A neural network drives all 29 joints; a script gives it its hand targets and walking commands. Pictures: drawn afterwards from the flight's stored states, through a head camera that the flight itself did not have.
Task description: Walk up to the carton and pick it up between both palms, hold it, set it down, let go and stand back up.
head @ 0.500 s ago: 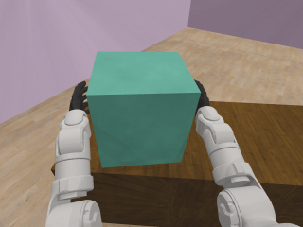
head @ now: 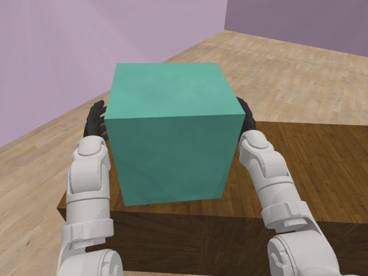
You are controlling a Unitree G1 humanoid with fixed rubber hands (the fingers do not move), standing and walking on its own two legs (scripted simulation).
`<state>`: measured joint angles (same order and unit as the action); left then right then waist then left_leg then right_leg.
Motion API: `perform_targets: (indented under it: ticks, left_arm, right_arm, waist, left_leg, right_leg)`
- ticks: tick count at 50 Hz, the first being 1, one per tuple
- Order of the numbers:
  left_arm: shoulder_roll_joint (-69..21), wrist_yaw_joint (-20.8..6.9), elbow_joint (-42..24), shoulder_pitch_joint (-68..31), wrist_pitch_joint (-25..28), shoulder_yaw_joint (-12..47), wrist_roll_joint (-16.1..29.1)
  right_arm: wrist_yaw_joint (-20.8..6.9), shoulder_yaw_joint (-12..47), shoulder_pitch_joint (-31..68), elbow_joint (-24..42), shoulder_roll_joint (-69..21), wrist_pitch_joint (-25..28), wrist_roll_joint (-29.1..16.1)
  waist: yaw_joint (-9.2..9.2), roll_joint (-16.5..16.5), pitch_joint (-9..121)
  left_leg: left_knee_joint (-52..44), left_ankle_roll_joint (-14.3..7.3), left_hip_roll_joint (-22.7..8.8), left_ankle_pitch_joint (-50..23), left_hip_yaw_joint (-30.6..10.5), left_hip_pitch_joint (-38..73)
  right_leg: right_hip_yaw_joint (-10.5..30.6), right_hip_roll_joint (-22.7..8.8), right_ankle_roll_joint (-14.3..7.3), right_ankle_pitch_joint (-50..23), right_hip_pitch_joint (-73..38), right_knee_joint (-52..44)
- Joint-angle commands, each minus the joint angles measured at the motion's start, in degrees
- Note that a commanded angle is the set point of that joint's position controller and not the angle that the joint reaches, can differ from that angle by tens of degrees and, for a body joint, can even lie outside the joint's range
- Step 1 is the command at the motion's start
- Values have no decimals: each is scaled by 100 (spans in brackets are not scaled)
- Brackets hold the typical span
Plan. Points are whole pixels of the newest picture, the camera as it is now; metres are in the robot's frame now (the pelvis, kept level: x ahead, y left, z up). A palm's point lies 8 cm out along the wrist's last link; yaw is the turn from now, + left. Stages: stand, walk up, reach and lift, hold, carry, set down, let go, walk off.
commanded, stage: hold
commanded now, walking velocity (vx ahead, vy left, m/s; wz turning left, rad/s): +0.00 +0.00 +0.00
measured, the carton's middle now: (171, 133) +0.40 +0.01 +0.15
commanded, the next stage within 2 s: none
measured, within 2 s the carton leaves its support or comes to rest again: neither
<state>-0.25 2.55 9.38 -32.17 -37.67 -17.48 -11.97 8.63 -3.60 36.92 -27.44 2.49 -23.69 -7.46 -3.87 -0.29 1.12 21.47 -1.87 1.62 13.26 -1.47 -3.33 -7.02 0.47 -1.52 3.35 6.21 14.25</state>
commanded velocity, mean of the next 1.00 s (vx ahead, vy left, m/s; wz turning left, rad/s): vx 0.00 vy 0.00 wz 0.00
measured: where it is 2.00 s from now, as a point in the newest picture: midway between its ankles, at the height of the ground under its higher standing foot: outside the picture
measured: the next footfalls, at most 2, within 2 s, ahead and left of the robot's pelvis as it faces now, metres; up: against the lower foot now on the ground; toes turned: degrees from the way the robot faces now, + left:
none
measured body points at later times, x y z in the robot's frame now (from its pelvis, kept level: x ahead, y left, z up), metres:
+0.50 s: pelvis +0.01 -0.01 +0.00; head -0.03 +0.01 +0.45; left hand +0.38 +0.15 +0.17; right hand +0.38 -0.17 +0.16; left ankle -0.01 +0.09 -0.75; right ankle +0.06 -0.10 -0.75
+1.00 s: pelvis +0.00 -0.01 +0.00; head -0.04 +0.00 +0.45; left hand +0.38 +0.16 +0.18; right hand +0.38 -0.16 +0.17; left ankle -0.01 +0.09 -0.75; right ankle +0.06 -0.10 -0.75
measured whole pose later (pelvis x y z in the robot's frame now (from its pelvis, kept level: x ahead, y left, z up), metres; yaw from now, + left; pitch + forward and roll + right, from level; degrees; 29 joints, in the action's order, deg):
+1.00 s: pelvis +0.00 -0.01 +0.00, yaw +0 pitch -5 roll -1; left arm 0.2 1.0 7.3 -31.2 -38.5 -16.5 -13.6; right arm 9.5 -3.7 35.2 -25.0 1.7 -23.2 -8.1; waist -4.7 -0.7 0.7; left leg 21.2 -1.2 1.3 13.2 -2.1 -3.1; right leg -7.6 0.7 -2.2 4.2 6.4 15.2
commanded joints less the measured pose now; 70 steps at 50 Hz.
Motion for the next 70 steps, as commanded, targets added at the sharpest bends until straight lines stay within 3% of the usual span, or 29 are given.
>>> perform_targets:
  ticks: [1, 5, 6, 8, 9, 10, 12, 14, 15, 18, 22, 25, 28, 31, 35, 39, 43, 45, 47, 49, 52, 53, 57, 59, 63, 65, 67, 69, 70]
  left_arm:
    - [-3398, -1018, -925, -4458, 362, 3156, 1027]
    - [-3397, -1052, -935, -4434, 355, 3143, 1009]
    - [-3541, -1021, -1094, -4223, 314, 3492, 998]
    - [-3620, -995, -1021, -4392, 281, 3529, 1035]
    - [-3588, -997, -924, -4344, 284, 3467, 1000]
    - [-3570, -998, -759, -4346, 285, 3348, 964]
    - [-3595, -979, -847, -4274, 318, 3381, 952]
    - [-3662, -930, -1128, -4209, 347, 3498, 1002]
    - [-3659, -909, -1234, -4242, 358, 3602, 993]
    - [-3588, -886, -1247, -3885, 278, 3555, 912]
    - [-3442, -961, -1233, -3968, 246, 3350, 818]
    - [-3462, -956, -1534, -3961, 282, 3579, 971]
    - [-3406, -919, -1626, -4052, 321, 3691, 1016]
    - [-3293, -969, -1456, -3995, 332, 3461, 934]
    - [-3215, -1073, -1160, -3900, 213, 3315, 819]
    - [-3304, -1122, -1319, -4062, 230, 3466, 926]
    - [-3308, -1118, -1208, -4187, 262, 3353, 917]
    - [-3328, -1089, -1242, -4138, 271, 3454, 947]
    - [-3339, -1086, -1128, -4290, 301, 3422, 908]
    - [-3356, -1077, -1098, -4299, 308, 3360, 873]
    - [-3308, -1044, -1086, -4239, 338, 3290, 877]
    - [-3318, -1062, -990, -4061, 302, 3256, 841]
    - [-3351, -1045, -1353, -3936, 277, 3355, 822]
    - [-3311, -1062, -1252, -4097, 277, 3281, 779]
    - [-3330, -1025, -1198, -4112, 295, 3392, 852]
    - [-3445, -1008, -1351, -4024, 297, 3523, 923]
    - [-3444, -993, -1266, -4073, 285, 3541, 892]
    - [-3390, -1008, -969, -4252, 282, 3275, 789]
    - [-3352, -1005, -990, -4296, 293, 3266, 797]
  right_arm:
    - [-530, 2352, 4611, 2102, -3659, 605, -594]
    - [-521, 2335, 4566, 2106, -3619, 595, -580]
    - [-537, 2360, 4448, 2192, -3587, 650, -685]
    - [-591, 2172, 4550, 1964, -3457, 660, -618]
    - [-619, 2163, 4564, 2003, -3461, 686, -546]
    - [-642, 2104, 4572, 1859, -3469, 679, -495]
    - [-687, 2224, 4726, 2087, -3492, 768, -556]
    - [-676, 2405, 4680, 2333, -3558, 823, -709]
    - [-653, 2466, 4629, 2291, -3525, 824, -711]
    - [-577, 2591, 4346, 2389, -3482, 774, -796]
    - [-570, 2580, 4420, 2389, -3564, 739, -742]
    - [-529, 2781, 4536, 2788, -3694, 808, -883]
    - [-481, 2783, 4472, 2813, -3675, 761, -868]
    - [-462, 2817, 4353, 2662, -3725, 698, -802]
    - [-428, 2660, 4363, 2490, -3652, 653, -719]
    - [-411, 2567, 4328, 2452, -3659, 673, -737]
    - [-428, 2532, 4473, 2448, -3604, 674, -682]
    - [-436, 2477, 4459, 2471, -3602, 692, -673]
    - [-463, 2377, 4457, 2179, -3605, 667, -576]
    - [-499, 2434, 4562, 2285, -3658, 712, -621]
    - [-500, 2507, 4507, 2274, -3675, 718, -650]
    - [-504, 2552, 4440, 2242, -3652, 705, -640]
    - [-469, 2644, 4288, 2405, -3604, 744, -771]
    - [-476, 2554, 4426, 2332, -3642, 737, -692]
    - [-511, 2595, 4472, 2363, -3638, 772, -652]
    - [-486, 2655, 4407, 2554, -3666, 799, -726]
    - [-482, 2555, 4363, 2346, -3554, 786, -692]
    - [-538, 2384, 4592, 2113, -3592, 776, -537]
    - [-570, 2387, 4594, 2088, -3641, 781, -496]
  waist:
    - [-125, 262, 2647]
    - [-156, 277, 2607]
    - [-319, 300, 2616]
    - [-327, 485, 2263]
    - [-244, 401, 2244]
    - [-279, 315, 2104]
    - [-148, 326, 2440]
    - [-135, 332, 2729]
    - [-157, 437, 2735]
    - [-131, 329, 2593]
    - [-48, 186, 2416]
    - [-63, 233, 2870]
    - [-79, 335, 2879]
    - [14, 95, 2703]
    - [-54, 95, 2381]
    - [-177, 315, 2553]
    - [-177, 208, 2568]
    - [-270, 253, 2519]
    - [-259, 299, 2362]
    - [-115, 353, 2436]
    - [-135, 256, 2589]
    - [-67, 180, 2473]
    - [-70, 289, 2531]
    - [-98, 258, 2250]
    - [-56, 241, 2479]
    - [-103, 265, 2622]
    - [-181, 414, 2381]
    - [-81, 294, 2135]
    - [7, 211, 2220]
  left_leg:
    - [-377, 431, 82, -1610, -130, -772]
    - [-377, 462, 72, -1679, -149, -753]
    - [-371, 499, -44, -1708, -233, -537]
    - [-384, 544, -63, -1498, -224, -501]
    - [-382, 500, -52, -1376, -193, -575]
    - [-443, 486, -67, -1218, -184, -658]
    - [-426, 439, -60, -1384, -190, -652]
    - [-258, 488, -73, -2029, -208, -452]
    - [-192, 519, -61, -2201, -211, -403]
    - [-110, 523, -66, -2520, -231, -253]
    - [-378, 380, -6, -1647, -118, -678]
    - [-260, 354, 27, -1924, -126, -577]
    - [-279, 362, 41, -1831, -163, -635]
    - [-381, 291, 37, -1534, -125, -860]
    - [-494, 234, 66, -1222, -105, -887]
    - [-403, 323, 87, -1399, -96, -720]
    - [-407, 339, 63, -1322, -116, -691]
    - [-395, 355, 50, -1466, -137, -642]
    - [-459, 345, 22, -1125, -133, -699]
    - [-476, 322, 39, -1071, -113, -833]
    - [-400, 331, 27, -1445, -123, -707]
    - [-422, 325, 13, -1570, -143, -675]
    - [-338, 403, 28, -1943, -120, -455]
    - [-423, 360, 18, -1501, -96, -667]
    - [-397, 321, 37, -1475, -113, -680]
    - [-337, 345, 39, -1713, -123, -538]
    - [-326, 408, -6, -1677, -153, -464]
    - [-515, 313, -7, -934, -107, -773]
    - [-584, 269, -12, -863, -95, -823]
  right_leg:
    - [472, 89, 220, -1131, -2481, 350]
    - [448, 98, 211, -1144, -2498, 345]
    - [359, 194, 127, -968, -2205, 388]
    - [305, 197, 73, -396, -1811, 278]
    - [292, 193, 65, -273, -1821, 271]
    - [284, 180, 67, -204, -1743, 260]
    - [291, 173, 92, -383, -1950, 339]
    - [323, 223, 86, -909, -2090, 411]
    - [345, 224, 101, -1045, -2104, 415]
    - [403, 221, 115, -1399, -2103, 373]
    - [437, 141, 173, -1002, -2275, 339]
    - [475, 128, 193, -1474, -2467, 448]
    - [481, 104, 192, -1434, -2464, 466]
    - [484, 91, 238, -1373, -2557, 444]
    - [528, 11, 266, -1124, -2511, 367]
    - [462, 47, 214, -1152, -2450, 372]
    - [406, 88, 214, -884, -2241, 340]
    - [395, 110, 174, -974, -2233, 355]
    - [388, 90, 166, -592, -2097, 320]
    - [397, 72, 169, -567, -2246, 337]
    - [374, 106, 198, -910, -2352, 384]
    - [390, 104, 201, -1041, -2350, 368]
    - [371, 157, 204, -1313, -2397, 389]
    - [403, 122, 190, -857, -2262, 337]
    - [408, 89, 191, -862, -2271, 365]
    - [430, 119, 188, -1101, -2309, 363]
    - [383, 137, 147, -889, -2042, 325]
    - [365, 98, 131, -158, -1951, 259]
    - [345, 109, 141, -134, -2050, 267]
